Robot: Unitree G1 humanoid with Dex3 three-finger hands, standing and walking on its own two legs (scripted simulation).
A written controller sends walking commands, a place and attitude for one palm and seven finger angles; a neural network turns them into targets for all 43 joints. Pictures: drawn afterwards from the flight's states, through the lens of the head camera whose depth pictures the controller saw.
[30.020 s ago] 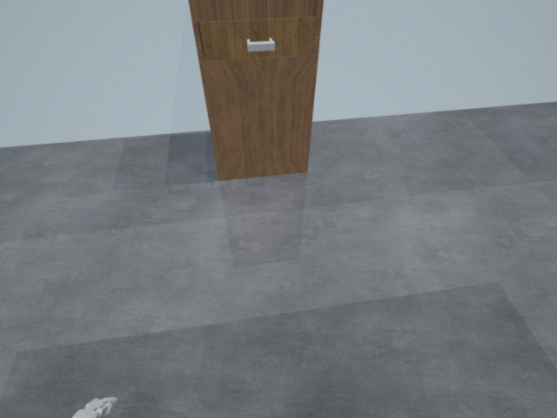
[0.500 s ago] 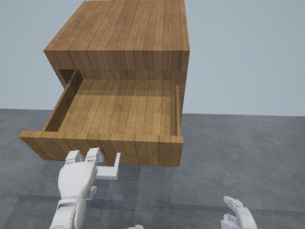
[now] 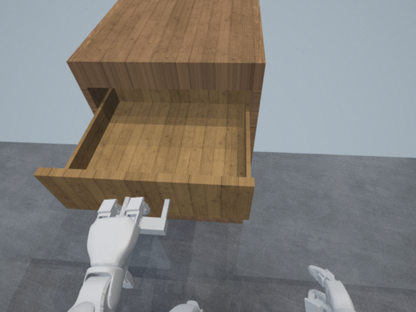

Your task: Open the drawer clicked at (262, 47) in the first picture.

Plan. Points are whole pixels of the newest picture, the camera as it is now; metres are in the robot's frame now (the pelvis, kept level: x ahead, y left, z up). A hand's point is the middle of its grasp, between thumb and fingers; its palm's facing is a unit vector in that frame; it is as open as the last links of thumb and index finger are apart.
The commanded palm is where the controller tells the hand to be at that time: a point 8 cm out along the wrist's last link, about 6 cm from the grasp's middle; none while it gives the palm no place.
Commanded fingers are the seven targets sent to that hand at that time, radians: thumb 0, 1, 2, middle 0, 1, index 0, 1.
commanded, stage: lift the hand off the handle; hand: left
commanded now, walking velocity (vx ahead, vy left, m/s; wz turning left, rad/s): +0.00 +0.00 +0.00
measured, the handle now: (143, 214) +0.30 +0.16 +0.01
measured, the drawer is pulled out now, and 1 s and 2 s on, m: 0.28 0.28 0.28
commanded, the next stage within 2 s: draw the hand back to the body in 1.32 s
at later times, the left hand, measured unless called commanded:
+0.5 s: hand (115, 223) +0.27 +0.20 +0.04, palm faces +0.05 -0.15 -0.99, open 13.8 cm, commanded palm +0.24 +0.20 +0.11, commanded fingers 0.00 -0.50 0.30 -0.30 -1.20 -0.30 -1.20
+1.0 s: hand (105, 202) +0.27 +0.20 +0.11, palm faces +0.08 -0.16 -0.98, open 13.8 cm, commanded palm +0.24 +0.20 +0.18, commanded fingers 0.00 -0.50 0.30 -0.30 -1.20 -0.30 -1.20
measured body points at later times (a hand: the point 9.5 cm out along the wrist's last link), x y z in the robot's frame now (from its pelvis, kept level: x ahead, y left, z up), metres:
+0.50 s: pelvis +0.01 +0.01 +0.03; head +0.02 -0.02 +0.48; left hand +0.26 +0.20 +0.10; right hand +0.20 -0.22 -0.07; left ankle +0.03 +0.09 -0.67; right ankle -0.03 -0.08 -0.67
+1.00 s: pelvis +0.02 +0.01 +0.04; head +0.02 -0.03 +0.49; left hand +0.26 +0.20 +0.16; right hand +0.24 -0.18 -0.05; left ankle +0.03 +0.09 -0.67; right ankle -0.03 -0.08 -0.67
